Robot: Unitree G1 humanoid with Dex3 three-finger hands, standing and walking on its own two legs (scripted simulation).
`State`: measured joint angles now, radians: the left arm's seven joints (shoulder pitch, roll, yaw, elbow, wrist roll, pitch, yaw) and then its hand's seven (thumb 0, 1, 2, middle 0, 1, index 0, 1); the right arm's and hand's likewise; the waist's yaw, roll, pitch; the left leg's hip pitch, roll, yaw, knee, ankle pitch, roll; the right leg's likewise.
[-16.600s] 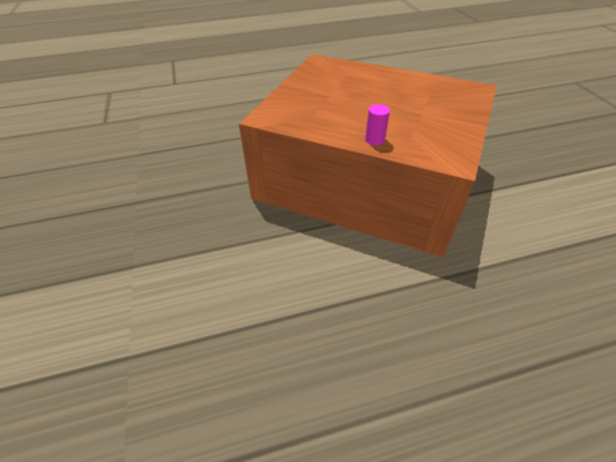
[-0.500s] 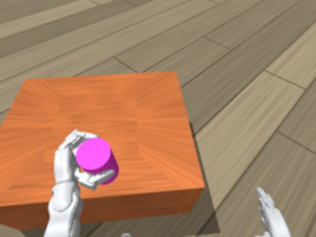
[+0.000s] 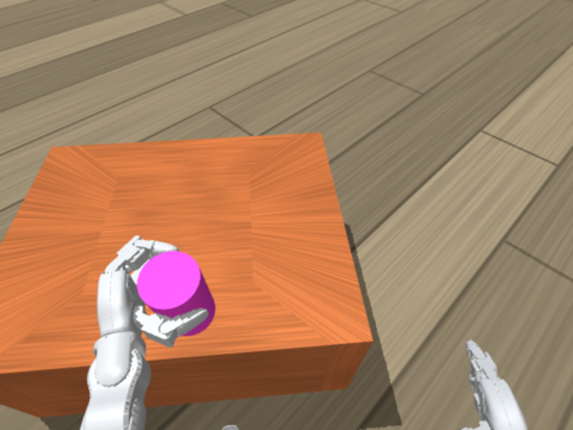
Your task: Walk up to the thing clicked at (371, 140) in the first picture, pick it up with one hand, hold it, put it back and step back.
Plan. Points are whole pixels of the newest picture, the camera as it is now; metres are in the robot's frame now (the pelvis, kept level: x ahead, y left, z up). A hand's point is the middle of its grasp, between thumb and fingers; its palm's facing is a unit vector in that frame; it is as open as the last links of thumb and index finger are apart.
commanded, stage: hold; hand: left
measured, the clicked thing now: (180, 296) +0.31 +0.15 +0.03
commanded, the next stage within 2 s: crouch in 1.34 s
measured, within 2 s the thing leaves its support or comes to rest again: neither
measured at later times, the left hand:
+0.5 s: hand (165, 285) +0.32 +0.17 +0.05, palm faces +0.19 -0.98 -0.02, open 10.9 cm
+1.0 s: hand (164, 293) +0.31 +0.18 +0.04, palm faces +0.20 -0.98 -0.02, open 10.9 cm
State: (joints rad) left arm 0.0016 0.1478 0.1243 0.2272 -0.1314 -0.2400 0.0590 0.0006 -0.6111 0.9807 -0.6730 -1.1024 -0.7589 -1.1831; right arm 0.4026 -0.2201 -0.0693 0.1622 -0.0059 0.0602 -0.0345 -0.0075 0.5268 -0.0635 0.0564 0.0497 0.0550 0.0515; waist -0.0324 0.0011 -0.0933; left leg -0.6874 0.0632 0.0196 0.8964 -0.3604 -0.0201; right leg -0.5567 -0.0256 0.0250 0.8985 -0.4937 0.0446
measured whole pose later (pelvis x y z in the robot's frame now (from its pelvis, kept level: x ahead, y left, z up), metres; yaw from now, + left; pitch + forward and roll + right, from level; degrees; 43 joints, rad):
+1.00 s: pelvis +0.01 +0.00 +0.00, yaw +0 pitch +10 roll -1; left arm 0.04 0.15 0.14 0.24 -0.13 -0.28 0.06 0.00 -0.61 0.98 -0.67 -1.10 -0.76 -1.18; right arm 0.38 -0.22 -0.09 0.19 -0.01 0.07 -0.02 -0.01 0.51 -0.07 0.06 0.05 0.05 0.05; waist -0.03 0.00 -0.09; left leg -0.70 0.06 0.02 0.91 -0.38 -0.02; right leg -0.57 -0.02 0.02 0.90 -0.50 0.05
